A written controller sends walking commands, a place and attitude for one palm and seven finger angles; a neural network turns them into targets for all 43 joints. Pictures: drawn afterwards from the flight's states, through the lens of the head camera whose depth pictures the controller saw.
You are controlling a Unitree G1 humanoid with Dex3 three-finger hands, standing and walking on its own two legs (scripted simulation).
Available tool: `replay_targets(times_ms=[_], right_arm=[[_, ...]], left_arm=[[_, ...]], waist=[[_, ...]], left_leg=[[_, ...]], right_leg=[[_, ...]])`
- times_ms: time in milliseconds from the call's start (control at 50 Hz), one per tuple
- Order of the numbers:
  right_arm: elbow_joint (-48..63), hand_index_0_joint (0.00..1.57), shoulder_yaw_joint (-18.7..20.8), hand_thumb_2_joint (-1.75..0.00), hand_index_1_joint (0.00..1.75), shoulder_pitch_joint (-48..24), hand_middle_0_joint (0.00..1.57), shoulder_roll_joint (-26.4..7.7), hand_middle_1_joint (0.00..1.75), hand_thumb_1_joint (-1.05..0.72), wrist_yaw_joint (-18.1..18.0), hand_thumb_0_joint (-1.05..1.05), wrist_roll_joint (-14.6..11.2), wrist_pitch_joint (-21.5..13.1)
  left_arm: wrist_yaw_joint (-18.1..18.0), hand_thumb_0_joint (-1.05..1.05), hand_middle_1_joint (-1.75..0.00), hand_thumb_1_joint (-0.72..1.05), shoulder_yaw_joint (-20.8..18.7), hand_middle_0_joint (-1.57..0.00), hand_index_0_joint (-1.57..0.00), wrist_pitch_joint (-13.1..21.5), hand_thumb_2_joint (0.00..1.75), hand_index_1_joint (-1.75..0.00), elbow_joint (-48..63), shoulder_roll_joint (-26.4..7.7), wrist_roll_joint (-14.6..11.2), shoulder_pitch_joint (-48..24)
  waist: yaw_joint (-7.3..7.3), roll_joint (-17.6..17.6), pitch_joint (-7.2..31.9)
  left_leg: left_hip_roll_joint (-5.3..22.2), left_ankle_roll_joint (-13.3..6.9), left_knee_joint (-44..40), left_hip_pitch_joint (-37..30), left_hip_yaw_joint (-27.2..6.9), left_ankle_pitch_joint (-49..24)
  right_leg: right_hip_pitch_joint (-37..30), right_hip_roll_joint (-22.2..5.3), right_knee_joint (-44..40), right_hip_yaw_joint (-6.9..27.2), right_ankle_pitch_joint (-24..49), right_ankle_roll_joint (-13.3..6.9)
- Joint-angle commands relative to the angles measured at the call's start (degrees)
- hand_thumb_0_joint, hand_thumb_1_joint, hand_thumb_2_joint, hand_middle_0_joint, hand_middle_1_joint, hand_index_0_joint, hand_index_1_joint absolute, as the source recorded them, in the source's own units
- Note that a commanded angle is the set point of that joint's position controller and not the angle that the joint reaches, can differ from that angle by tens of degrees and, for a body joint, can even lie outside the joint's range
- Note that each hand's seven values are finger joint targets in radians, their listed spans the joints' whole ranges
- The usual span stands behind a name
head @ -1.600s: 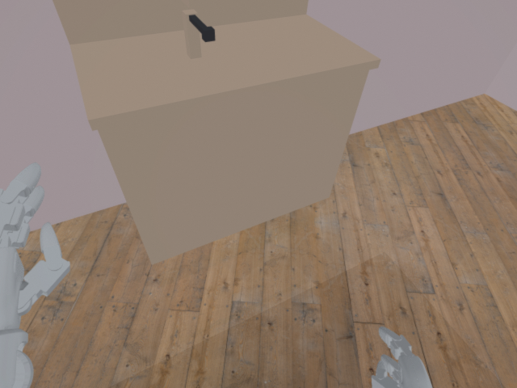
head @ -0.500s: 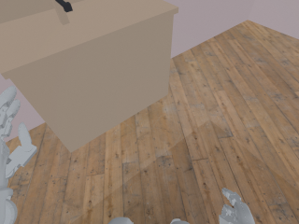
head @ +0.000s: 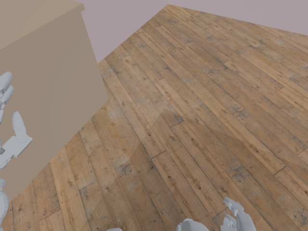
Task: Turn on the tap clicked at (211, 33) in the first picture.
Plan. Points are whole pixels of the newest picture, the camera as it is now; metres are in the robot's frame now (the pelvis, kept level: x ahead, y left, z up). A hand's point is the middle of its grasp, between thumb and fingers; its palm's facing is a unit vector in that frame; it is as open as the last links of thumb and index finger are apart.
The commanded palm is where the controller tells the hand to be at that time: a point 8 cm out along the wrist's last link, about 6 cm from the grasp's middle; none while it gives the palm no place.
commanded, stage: walk to a spot facing it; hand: left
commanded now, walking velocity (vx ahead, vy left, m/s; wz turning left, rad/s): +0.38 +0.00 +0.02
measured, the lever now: out of the picture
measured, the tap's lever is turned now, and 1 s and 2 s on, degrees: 0 0 0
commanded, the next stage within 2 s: turn to face it in 0.56 s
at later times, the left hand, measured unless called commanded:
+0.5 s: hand (47, 88) +0.37 +0.25 +0.19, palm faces +0.47 -0.83 -0.29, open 7.5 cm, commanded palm +0.31 +0.28 +0.21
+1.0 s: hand (79, 62) +0.45 +0.20 +0.20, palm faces +0.47 -0.74 -0.47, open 7.5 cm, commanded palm +0.37 +0.25 +0.21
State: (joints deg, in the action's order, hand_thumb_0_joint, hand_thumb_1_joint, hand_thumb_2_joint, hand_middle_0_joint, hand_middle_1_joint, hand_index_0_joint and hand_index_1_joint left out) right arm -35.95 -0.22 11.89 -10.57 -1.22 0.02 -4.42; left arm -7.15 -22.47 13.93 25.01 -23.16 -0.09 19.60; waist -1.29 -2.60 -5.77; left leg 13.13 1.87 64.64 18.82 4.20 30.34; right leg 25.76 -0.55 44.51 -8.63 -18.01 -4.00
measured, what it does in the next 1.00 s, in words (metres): walks ahead: left foot, then right foot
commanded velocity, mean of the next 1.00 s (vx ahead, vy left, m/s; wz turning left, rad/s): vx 0.20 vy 0.00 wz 0.36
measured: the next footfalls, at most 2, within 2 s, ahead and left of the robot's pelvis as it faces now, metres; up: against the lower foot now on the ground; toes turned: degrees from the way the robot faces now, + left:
left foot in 0.42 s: +0.22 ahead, +0.12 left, +0.00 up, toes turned +11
right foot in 0.78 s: +0.35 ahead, -0.15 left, +0.00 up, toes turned -5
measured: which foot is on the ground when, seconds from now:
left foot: up 0.00-0.40, down 0.42-0.78, up 0.80-1.00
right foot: down 0.00-0.42, up 0.44-0.76, down 0.78-1.00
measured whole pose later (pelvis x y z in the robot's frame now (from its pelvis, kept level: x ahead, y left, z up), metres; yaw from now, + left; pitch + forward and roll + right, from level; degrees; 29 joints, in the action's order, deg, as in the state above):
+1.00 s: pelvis +0.27 -0.06 +0.03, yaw +11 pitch +0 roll +2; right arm -35.1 2.2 8.6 -14.6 -4.5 0.2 -1.5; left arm -8.8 -19.6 10.2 34.2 -20.3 -0.8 28.6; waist -1.4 1.2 -8.7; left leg 3.8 2.1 58.5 26.6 5.2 27.1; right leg 16.5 -8.3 34.6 -14.2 -17.1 -1.8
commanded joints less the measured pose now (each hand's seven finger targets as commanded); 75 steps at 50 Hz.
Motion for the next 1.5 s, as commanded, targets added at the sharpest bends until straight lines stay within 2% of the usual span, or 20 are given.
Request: replay_targets(times_ms=[0,80,360,400,420,460,560,700,740,760,780,900,1060,1100,1120,1140,1240,1420,1440,1480], right_arm=[[10.17,0.2,2.38,-0.9,0.3,-7.45,0.2,-6.8,0.3,-0.9,0.42,0.0,-0.45,-1.76],[8.77,0.2,2.52,-0.9,0.3,-7.39,0.2,-6.34,0.3,-0.9,-0.32,0.0,-0.28,0.26],[10.1,0.2,3.3,-0.9,0.3,-2.22,0.2,-7.51,0.3,-0.9,-3.51,0.0,-0.1,-1.49],[10.66,0.2,3.78,-0.9,0.3,-2.1,0.2,-9.04,0.3,-0.9,-3.89,0.0,-0.05,-2.25],[10.63,0.2,3.13,-0.9,0.3,-2.38,0.2,-7.81,0.3,-0.9,-3.37,0.0,-0.14,-2.79],[9.25,0.2,1.55,-0.9,0.3,-2.85,0.2,-6.19,0.3,-0.9,-2.97,0.0,1.37,-3.38],[8.96,0.2,3.33,-0.9,0.3,-2.49,0.2,-6.79,0.3,-0.9,-1.84,0.0,-0.29,-4.06],[8.69,0.2,3.43,-0.9,0.3,-2.85,0.2,-7.5,0.3,-0.9,-2.81,0.0,-1.16,-2.24],[8.25,0.2,3.16,-0.9,0.3,-2.44,0.2,-6.09,0.3,-0.9,-2.97,0.0,-1.68,-1.7],[9.58,0.2,2.71,-0.9,0.3,-4.29,0.2,-4.26,0.3,-0.9,-3.07,0.0,-1.48,-1.52],[9.99,0.2,2.43,-0.9,0.3,-6.56,0.2,-5.73,0.3,-0.9,-2.99,0.0,-1.04,-1.58],[10.24,0.2,1.88,-0.9,0.3,-9.44,0.2,-4.93,0.3,-0.9,-3.12,0.0,0.1,-0.43],[12.66,0.2,3.82,-0.9,0.3,-2.99,0.2,-5.39,0.3,-0.9,-3.51,0.0,0.26,0.69],[13.06,0.2,4.81,-0.9,0.3,-2.14,0.2,-7.22,0.3,-0.9,-3.52,0.0,-0.26,0.52],[13.07,0.2,5.32,-0.9,0.3,-2.61,0.2,-9.1,0.3,-0.9,-3.07,0.0,-0.31,-0.39],[11.93,0.2,5.04,-0.9,0.3,-1.32,0.2,-8.54,0.3,-0.9,-1.92,0.0,-0.32,-1.15],[10.91,0.2,5.19,-0.9,0.3,-2.21,0.2,-8.55,0.3,-0.9,-0.15,0.0,-1.18,-3.26],[9.67,0.2,3.02,-0.9,0.3,-3.59,0.2,-7.2,0.3,-0.9,-1.43,0.0,-0.73,-3.88],[9.47,0.2,2.92,-0.9,0.3,-3.34,0.2,-6.52,0.3,-0.9,-1.45,0.0,-1.04,-3.59],[10.79,0.2,2.76,-0.9,0.3,-4.89,0.2,-5.45,0.3,-0.9,-2.23,0.0,-1.23,-3.17]], left_arm=[[-1.86,0.0,-0.3,0.9,-12.5,-0.2,-0.2,4.49,0.9,-0.3,21.4,-14.49,-1.5,7.89],[-2.53,0.0,-0.3,0.9,-14.42,-0.2,-0.2,4.93,0.9,-0.3,25.06,-13.6,-1.81,11.94],[-3.15,0.0,-0.3,0.9,-0.45,-0.2,-0.2,1.04,0.9,-0.3,13.1,-5.93,-0.95,-2.84],[-3.34,0.0,-0.3,0.9,-1.37,-0.2,-0.2,1.8,0.9,-0.3,18.76,-7.45,-0.85,-6.2],[-3.59,0.0,-0.3,0.9,-2.06,-0.2,-0.2,2.81,0.9,-0.3,21.3,-7.91,-0.97,-7.3],[-3.45,0.0,-0.3,0.9,-3.82,-0.2,-0.2,2.64,0.9,-0.3,23.56,-11.97,-0.13,-6.75],[-3.36,0.0,-0.3,0.9,-6.23,-0.2,-0.2,1.12,0.9,-0.3,23.69,-7.52,-1.82,6.42],[-1.9,0.0,-0.3,0.9,-3.14,-0.2,-0.2,-0.44,0.9,-0.3,8.85,-3.56,-2.05,4.14],[-1.84,0.0,-0.3,0.9,-2.9,-0.2,-0.2,-1.32,0.9,-0.3,7.69,-5.17,-1.24,1.57],[-2.22,0.0,-0.3,0.9,-5.04,-0.2,-0.2,-1.91,0.9,-0.3,7.2,-8.64,-0.9,2.13],[-2.35,0.0,-0.3,0.9,-5.37,-0.2,-0.2,-2.33,0.9,-0.3,6.39,-8.77,-1.37,2.15],[-3.77,0.0,-0.3,0.9,-8.54,-0.2,-0.2,1.64,0.9,-0.3,24.85,-12.0,-0.4,3.49],[-5.53,0.0,-0.3,0.9,-10.88,-0.2,-0.2,-0.3,0.9,-0.3,21.06,-8.83,-3.0,14.35],[-5.03,0.0,-0.3,0.9,-9.2,-0.2,-0.2,0.19,0.9,-0.3,21.79,-7.64,-3.97,13.2],[-4.33,0.0,-0.3,0.9,-9.39,-0.2,-0.2,1.55,0.9,-0.3,22.84,-8.67,-4.28,13.14],[-3.11,0.0,-0.3,0.9,-10.43,-0.2,-0.2,2.05,0.9,-0.3,20.13,-10.09,-2.6,12.63],[-1.63,0.0,-0.3,0.9,-5.24,-0.2,-0.2,0.7,0.9,-0.3,25.52,-6.47,-2.45,11.0],[-1.68,0.0,-0.3,0.9,-5.93,-0.2,-0.2,-2.25,0.9,-0.3,18.24,-6.95,-3.37,6.84],[-1.77,0.0,-0.3,0.9,-5.71,-0.2,-0.2,-2.56,0.9,-0.3,16.52,-7.21,-2.83,4.83],[-2.74,0.0,-0.3,0.9,-6.38,-0.2,-0.2,-4.25,0.9,-0.3,12.68,-10.13,-3.3,2.16]], waist=[[2.13,5.46,16.78],[-0.04,4.35,16.2],[0.49,7.19,6.02],[-0.54,-7.09,10.06],[0.49,-15.01,11.72],[0.22,-13.9,8.83],[1.75,-11.74,11.53],[0.96,-4.65,8.53],[1.37,8.19,11.47],[2.2,25.29,11.96],[3.36,21.36,11.67],[1.63,10.68,13.53],[0.83,8.57,17.45],[-1.01,-3.97,18.21],[0.46,-16.41,16.8],[0.79,-12.36,14.28],[0.39,-14.35,14.69],[1.92,-8.15,12.11],[2.04,-1.31,12.47],[2.03,18.78,10.74]], left_leg=[[-4.17,-0.33,19.07,23.71,-6.66,-4.62],[-2.61,0.88,9.13,21.52,-5.57,-10.23],[-9.89,-3.84,-35.56,-5.48,6.57,-17.77],[-0.79,-10.1,-41.58,-18.46,-10.44,-22.17],[8.6,-15.5,-43.71,-25.89,-25.86,-33.03],[12.01,-18.1,-47.52,-19.62,-32.78,-30.57],[4.23,-12.02,-45.71,-13.72,-9.47,-30.72],[0.91,-7.89,-37.57,-4.8,-1.95,-28.99],[-4.78,-5.14,-18.77,0.84,1.71,-19.65],[-12.68,-2.2,-1.94,15.11,3.57,2.88],[-12.3,-1.83,7.57,16.61,-4.11,6.19],[-6.98,0.6,-1.07,9.71,-2.44,-2.26],[-12.1,0.84,-33.28,-2.39,7.32,-15.5],[-3.06,-4.62,-40.94,-14.63,-6.04,-40.6],[11.27,-13.8,-41.04,-18.62,-27.39,-71.24],[12.91,-16.87,-39.59,-19.64,-30.22,-76.4],[0.87,-9.51,-38.15,-12.36,-12.92,-58.0],[-0.36,-7.79,-37.09,-0.56,-15.81,-32.92],[-3.7,-5.38,-31.34,0.96,-12.34,-24.63],[-15.14,0.41,-4.71,12.58,-4.24,3.31]], right_leg=[[-25.64,-19.65,-24.54,36.21,2.48,-9.8],[-20.5,-17.09,-25.37,20.95,13.41,-8.09],[-12.91,-12.53,-17.62,9.9,8.96,-1.81],[-3.23,-6.47,2.79,4.02,13.32,3.12],[6.48,-1.64,14.32,3.08,-7.45,4.79],[11.48,-3.7,25.21,9.22,-14.2,4.16],[5.15,-4.44,11.96,3.91,-5.96,5.34],[-12.99,-0.43,-12.85,-4.24,4.11,7.22],[-22.23,-8.53,-21.62,4.24,10.38,4.55],[-28.38,-23.03,-24.64,25.18,22.61,-1.52],[-24.28,-28.67,-26.09,29.06,25.57,-4.11],[-20.29,-22.68,-20.02,5.36,35.2,-2.53],[-21.04,-19.62,-8.82,-0.29,37.32,0.96],[-8.05,-12.02,9.23,-2.8,14.56,6.9],[4.25,-4.44,19.0,-0.01,-17.48,9.57],[10.16,-4.11,21.65,5.23,-23.87,8.48],[1.12,-1.98,8.45,3.69,-7.51,9.13],[-16.37,0.0,-16.88,3.77,-0.01,8.85],[-19.02,-4.36,-24.99,6.68,6.32,7.36],[-17.99,-25.1,-28.4,29.18,25.57,-2.3]])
